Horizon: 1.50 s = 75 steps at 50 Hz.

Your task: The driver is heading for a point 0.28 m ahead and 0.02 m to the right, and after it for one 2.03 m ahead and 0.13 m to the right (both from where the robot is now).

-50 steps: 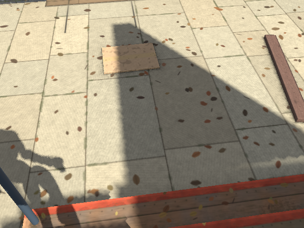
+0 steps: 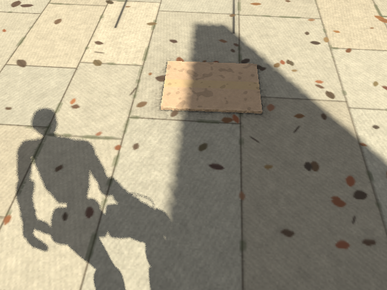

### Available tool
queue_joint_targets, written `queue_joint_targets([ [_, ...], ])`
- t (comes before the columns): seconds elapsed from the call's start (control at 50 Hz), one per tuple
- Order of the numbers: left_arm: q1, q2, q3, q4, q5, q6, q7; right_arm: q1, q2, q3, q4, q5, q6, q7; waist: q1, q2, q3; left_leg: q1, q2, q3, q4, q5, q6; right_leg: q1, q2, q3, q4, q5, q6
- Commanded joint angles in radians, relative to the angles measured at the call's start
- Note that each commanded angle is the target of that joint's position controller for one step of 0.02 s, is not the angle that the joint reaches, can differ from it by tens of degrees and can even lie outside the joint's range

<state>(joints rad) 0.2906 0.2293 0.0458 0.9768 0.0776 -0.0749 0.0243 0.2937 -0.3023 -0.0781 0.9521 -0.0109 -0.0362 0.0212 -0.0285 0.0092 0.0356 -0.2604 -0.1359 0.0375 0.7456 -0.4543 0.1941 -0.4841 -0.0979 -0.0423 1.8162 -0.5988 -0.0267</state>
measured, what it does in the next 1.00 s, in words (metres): goes down, turning right: right foot 0.16 m lower, then left foot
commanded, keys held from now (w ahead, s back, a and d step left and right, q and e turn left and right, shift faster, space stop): w+q+shift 0.06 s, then q+shift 0.08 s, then e+shift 0.74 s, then q+shift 0.12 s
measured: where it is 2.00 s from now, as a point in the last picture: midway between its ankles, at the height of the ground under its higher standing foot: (204, 288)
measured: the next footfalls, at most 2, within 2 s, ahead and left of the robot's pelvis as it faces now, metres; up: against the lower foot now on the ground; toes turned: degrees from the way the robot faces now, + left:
right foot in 0.26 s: +0.44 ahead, -0.12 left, -0.16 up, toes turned +14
left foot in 0.64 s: +0.50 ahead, +0.08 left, -0.16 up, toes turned -10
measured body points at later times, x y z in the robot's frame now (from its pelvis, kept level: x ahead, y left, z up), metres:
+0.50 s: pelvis +0.32 -0.05 -0.12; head +0.37 -0.05 +0.32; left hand +0.28 +0.19 -0.27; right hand +0.57 -0.25 -0.22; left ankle +0.42 +0.11 -0.79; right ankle +0.40 -0.13 -0.86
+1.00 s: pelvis +0.39 -0.04 -0.13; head +0.42 -0.06 +0.32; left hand +0.66 +0.15 -0.21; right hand +0.42 -0.36 -0.23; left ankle +0.46 +0.09 -0.86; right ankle +0.37 -0.18 -0.85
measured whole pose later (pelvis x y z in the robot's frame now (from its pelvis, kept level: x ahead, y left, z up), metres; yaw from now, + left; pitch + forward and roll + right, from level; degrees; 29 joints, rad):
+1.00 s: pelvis +0.39 -0.04 -0.13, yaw -18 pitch +4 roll +0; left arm 0.12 0.29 0.07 0.61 -0.01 0.06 -0.01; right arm 0.17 -0.28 -0.08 0.72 0.01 0.01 -0.02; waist -0.04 0.00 0.00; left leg -0.38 0.10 0.10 0.53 -0.21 -0.03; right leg -0.41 -0.03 0.02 0.65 -0.27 0.03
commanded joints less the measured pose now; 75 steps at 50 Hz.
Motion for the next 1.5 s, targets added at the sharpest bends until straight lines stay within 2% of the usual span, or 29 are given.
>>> queue_joint_targets([
  [0.02,-0.072,0.069,0.004,-0.154,0.021,-0.038,-0.012,0.216,-0.203,-0.029,0.012,-0.004,-0.027,-0.020,-0.002,0.086,-0.020,0.387,0.460,-0.884,-0.140,0.548,0.316,-0.724,-0.007,0.189,-0.206,-0.026,0.039],
  [0.04,-0.224,0.135,0.015,-0.203,-0.005,-0.023,-0.016,0.080,-0.133,-0.006,-0.041,-0.008,-0.041,-0.032,0.038,-0.108,0.112,0.042,0.409,-0.797,-0.255,0.455,0.285,-0.545,-0.032,0.193,-0.559,0.166,0.116],
  [0.08,-0.153,0.134,0.016,-0.151,-0.005,-0.007,-0.023,0.003,-0.178,-0.017,-0.063,-0.044,-0.046,-0.039,0.079,-0.049,0.093,-0.238,0.292,-0.603,-0.217,0.641,0.203,-0.141,0.038,0.074,-0.689,0.485,0.110],
  [0.12,-0.174,0.094,0.001,-0.163,-0.017,-0.041,-0.042,0.020,-0.068,0.007,-0.044,0.023,-0.062,-0.045,0.054,-0.075,0.063,-0.381,0.075,-0.355,-0.030,0.406,0.063,0.145,0.075,0.050,-1.101,1.033,0.057],
  [0.18,-0.140,0.020,-0.020,-0.173,-0.073,-0.030,-0.044,0.102,-0.054,0.013,0.003,0.006,-0.051,-0.037,-0.012,0.056,0.027,-0.221,0.022,-0.291,0.148,0.351,0.003,0.282,0.146,-0.018,-1.313,1.103,0.047],
  [0.2,-0.235,0.040,0.006,-0.252,-0.119,-0.060,-0.032,0.152,0.056,0.032,0.024,0.080,-0.062,-0.084,-0.017,-0.005,0.030,-0.123,0.010,-0.377,0.253,0.259,-0.060,0.258,0.100,0.102,-1.490,1.140,0.063],
  [0.26,0.359,0.116,0.051,-0.038,-0.080,-0.065,-0.061,0.009,0.020,0.027,0.033,0.021,-0.044,-0.068,0.258,-0.023,-0.131,-0.154,-0.042,-0.186,0.947,0.154,-0.164,0.670,-0.049,0.100,-1.534,1.448,-0.024],
  [0.28,0.379,0.119,0.028,0.015,-0.035,-0.075,-0.083,0.311,0.129,0.042,0.051,0.058,-0.046,-0.058,0.093,-0.287,-0.242,-0.536,-0.124,-0.283,1.306,-0.438,-0.194,1.027,-0.218,0.343,-1.147,1.837,-0.194],
  [0.3,0.334,0.170,0.044,0.014,-0.057,-0.058,-0.082,0.335,0.093,0.062,0.004,0.074,-0.057,-0.050,0.087,-0.420,-0.367,-0.710,-0.054,-0.280,1.381,-0.417,-0.212,1.115,-0.292,0.546,-1.169,1.622,-0.319],
  [0.32,0.241,0.086,0.023,-0.024,-0.066,-0.037,-0.075,0.216,0.056,0.057,-0.025,0.056,-0.061,-0.046,0.099,-0.237,-0.335,-0.755,0.036,-0.200,1.266,-0.337,-0.205,0.997,-0.241,0.498,-1.260,1.412,-0.305],
  [0.34,0.116,0.142,0.038,-0.048,-0.084,-0.019,-0.056,0.107,0.050,0.064,-0.082,0.068,-0.059,-0.045,0.049,-0.074,-0.298,-0.830,0.111,-0.139,1.122,-0.198,-0.204,0.872,-0.280,0.629,-1.365,0.802,-0.355],
  [0.38,-0.026,0.139,0.023,-0.126,-0.051,-0.016,-0.021,-0.122,-0.024,0.038,-0.158,0.038,-0.018,-0.062,0.034,0.075,-0.144,-0.677,0.169,-0.165,0.924,0.011,-0.190,0.377,-0.289,0.790,-1.520,0.570,-0.331],
  [0.44,-0.086,0.161,0.028,-0.166,-0.060,0.006,0.001,-0.162,0.010,0.035,-0.227,-0.012,-0.015,-0.087,-0.021,-0.009,-0.086,-0.321,0.152,-0.106,0.350,0.166,-0.227,-0.041,0.001,0.380,-1.507,0.991,-0.238],
  [0.52,-0.038,0.171,0.047,-0.189,-0.097,0.049,0.024,-0.230,0.057,0.042,-0.267,0.030,-0.010,-0.088,-0.007,-0.142,-0.237,-0.106,0.053,-0.127,-0.010,0.356,-0.288,0.072,0.036,0.379,-1.458,0.880,-0.189],
  [0.62,-0.063,0.119,0.068,-0.278,-0.121,0.082,0.030,-0.206,-0.022,0.001,-0.288,0.017,0.017,-0.074,-0.032,-0.143,-0.127,0.056,0.124,-0.178,-0.338,0.379,-0.225,-0.003,0.093,0.548,-1.358,0.316,-0.094],
  [0.66,0.073,0.023,0.042,-0.327,-0.134,0.086,0.028,-0.133,-0.117,-0.024,-0.284,-0.031,0.020,-0.066,0.037,0.252,-0.290,0.352,0.573,-0.570,-0.395,0.574,0.018,-0.280,0.284,0.278,-0.862,-0.098,0.002],
  [0.68,0.041,0.143,0.061,-0.348,-0.116,0.078,0.015,-0.186,-0.080,-0.022,-0.306,-0.023,0.013,-0.060,0.046,0.270,-0.293,0.292,0.614,-0.633,-0.439,0.510,0.082,-0.348,0.175,0.241,-0.678,0.005,0.046],
  [0.72,0.034,0.215,0.092,-0.321,-0.105,0.112,0.016,-0.290,0.008,0.000,-0.337,-0.003,0.013,-0.057,0.071,0.140,-0.196,0.150,0.454,-0.389,-0.419,0.417,0.018,-0.302,0.128,0.189,-0.554,0.141,0.083],
  [0.78,0.004,0.147,0.074,-0.355,-0.103,0.140,-0.002,-0.311,-0.016,-0.003,-0.336,-0.006,0.021,-0.056,0.079,0.093,-0.109,-0.004,0.373,-0.203,-0.434,0.479,-0.006,-0.249,0.103,0.106,-0.511,0.273,0.109],
  [0.98,-0.064,0.085,0.033,-0.392,-0.087,0.122,-0.035,-0.196,-0.100,-0.021,-0.300,0.031,0.034,-0.039,0.063,0.161,-0.201,-0.015,0.385,-0.096,-0.314,0.489,-0.024,0.217,0.126,0.007,-1.306,0.345,0.030],
  [1.0,-0.041,0.073,0.029,-0.371,-0.081,0.123,-0.032,-0.161,-0.036,0.003,-0.280,0.030,0.027,-0.029,0.071,0.125,-0.191,-0.103,0.344,-0.069,-0.277,0.438,-0.085,0.382,0.130,0.011,-1.451,0.456,0.010],
  [1.04,-0.067,0.193,0.036,-0.382,-0.048,0.122,-0.013,-0.061,0.050,0.045,-0.298,-0.019,0.003,0.022,-0.016,-0.245,-0.241,-0.331,0.241,-0.007,-0.055,-0.092,-0.261,0.553,-0.247,0.338,-1.397,0.893,-0.138],
  [1.06,-0.097,0.167,0.040,-0.382,-0.017,0.116,-0.015,-0.125,-0.038,0.019,-0.306,0.011,0.008,0.013,0.044,-0.229,-0.256,-0.244,0.246,-0.074,0.019,-0.119,-0.272,0.376,-0.262,0.321,-1.441,0.720,-0.227],
  [1.12,-0.176,0.220,0.068,-0.391,-0.050,0.096,-0.006,-0.129,-0.149,-0.031,-0.294,0.041,0.053,-0.033,0.053,-0.217,-0.102,-0.375,0.191,-0.064,0.327,-0.071,-0.278,0.308,-0.218,0.236,-1.478,0.649,-0.205],
  [1.22,-0.216,0.115,0.052,-0.370,-0.071,0.091,0.020,-0.080,-0.068,-0.032,-0.330,0.036,0.095,-0.060,0.023,-0.141,-0.098,-0.444,0.202,-0.080,0.432,0.069,-0.289,0.342,-0.221,0.092,-1.470,0.714,-0.173],
  [1.42,-0.203,0.181,0.093,-0.327,-0.112,0.097,-0.006,-0.033,-0.065,-0.048,-0.395,0.038,0.103,-0.008,-0.016,-0.121,-0.150,-0.030,0.139,0.073,-0.174,0.221,-0.144,0.276,-0.243,-0.089,-1.252,0.585,-0.029],
  [1.46,-0.257,0.076,0.062,-0.409,-0.053,0.094,-0.019,0.050,-0.303,-0.110,-0.406,0.023,0.086,-0.029,-0.013,0.418,-0.133,0.316,0.437,-0.530,-0.292,0.975,0.095,-0.282,0.029,-0.170,-0.640,-0.076,0.138],
  [1.48,-0.356,0.119,0.066,-0.430,-0.061,0.079,-0.017,0.079,-0.290,-0.100,-0.422,-0.020,0.059,-0.010,-0.096,0.277,-0.279,0.340,0.522,-0.645,-0.358,0.903,0.226,-0.353,0.089,0.069,-0.475,-0.139,0.129],
  [1.5,-0.367,0.144,0.072,-0.431,-0.082,0.068,-0.020,0.096,-0.257,-0.091,-0.400,-0.007,0.037,-0.008,-0.087,0.169,-0.267,0.369,0.472,-0.598,-0.391,0.558,0.191,-0.400,0.074,0.123,-0.460,-0.045,0.095],
])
